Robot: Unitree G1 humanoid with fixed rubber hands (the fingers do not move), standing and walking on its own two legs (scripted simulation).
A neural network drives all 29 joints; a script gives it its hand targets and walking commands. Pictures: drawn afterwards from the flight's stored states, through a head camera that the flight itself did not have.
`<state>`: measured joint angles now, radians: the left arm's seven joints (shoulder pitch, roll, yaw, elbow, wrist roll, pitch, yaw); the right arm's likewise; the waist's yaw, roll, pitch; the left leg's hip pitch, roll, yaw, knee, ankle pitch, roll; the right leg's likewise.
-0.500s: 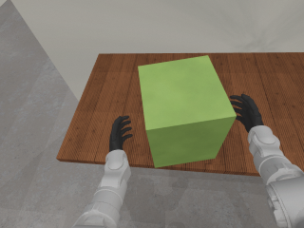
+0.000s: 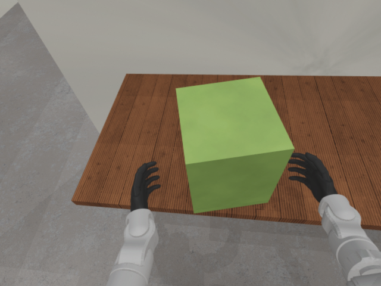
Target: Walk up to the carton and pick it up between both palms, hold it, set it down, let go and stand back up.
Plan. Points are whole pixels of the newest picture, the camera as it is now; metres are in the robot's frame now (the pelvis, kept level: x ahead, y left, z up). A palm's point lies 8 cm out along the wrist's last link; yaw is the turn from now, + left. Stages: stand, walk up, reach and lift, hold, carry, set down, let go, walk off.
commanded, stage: set down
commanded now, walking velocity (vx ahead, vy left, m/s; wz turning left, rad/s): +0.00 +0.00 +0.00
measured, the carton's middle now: (224, 149) +0.46 -0.02 -0.02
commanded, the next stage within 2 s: none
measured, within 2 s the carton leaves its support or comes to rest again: neither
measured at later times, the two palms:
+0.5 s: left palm (134, 227) +0.26 +0.16 +0.00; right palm (349, 229) +0.28 -0.26 -0.01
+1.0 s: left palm (129, 249) +0.22 +0.16 +0.00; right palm (362, 262) +0.22 -0.26 -0.01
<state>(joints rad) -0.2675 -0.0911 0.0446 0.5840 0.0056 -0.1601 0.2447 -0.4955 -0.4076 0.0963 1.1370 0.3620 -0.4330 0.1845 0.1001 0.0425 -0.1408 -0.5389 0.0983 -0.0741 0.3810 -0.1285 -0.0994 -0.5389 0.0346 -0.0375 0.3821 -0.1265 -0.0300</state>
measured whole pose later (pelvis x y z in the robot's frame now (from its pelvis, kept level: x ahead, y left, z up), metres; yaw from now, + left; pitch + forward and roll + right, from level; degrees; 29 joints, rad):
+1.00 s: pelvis +0.01 +0.00 +0.01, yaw +0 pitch +4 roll -1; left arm 0.23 -0.09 -0.04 0.22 0.04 -0.08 0.26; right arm 0.10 -0.42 0.08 0.76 0.41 -0.43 0.29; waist 0.04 -0.01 -0.09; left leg -0.27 0.10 -0.07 0.38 -0.18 -0.09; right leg -0.26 0.03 -0.04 0.38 -0.18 -0.03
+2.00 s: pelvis +0.02 +0.00 +0.01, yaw +1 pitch +1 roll -1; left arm 0.25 0.06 -0.04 0.32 0.05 0.03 0.12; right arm 0.19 -0.35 0.08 0.67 0.22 -0.29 0.15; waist 0.04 -0.03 -0.03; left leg -0.21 0.10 -0.07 0.38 -0.20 -0.09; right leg -0.21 0.03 -0.04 0.38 -0.20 -0.03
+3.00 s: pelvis +0.03 +0.01 +0.01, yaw +1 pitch +1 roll -1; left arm 0.25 0.20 -0.02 0.40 0.01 0.13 -0.01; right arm 0.19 -0.22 0.05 0.72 0.04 -0.25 -0.01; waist 0.04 -0.03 0.04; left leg -0.19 0.09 -0.07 0.38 -0.21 -0.09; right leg -0.18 0.02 -0.04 0.38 -0.22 -0.02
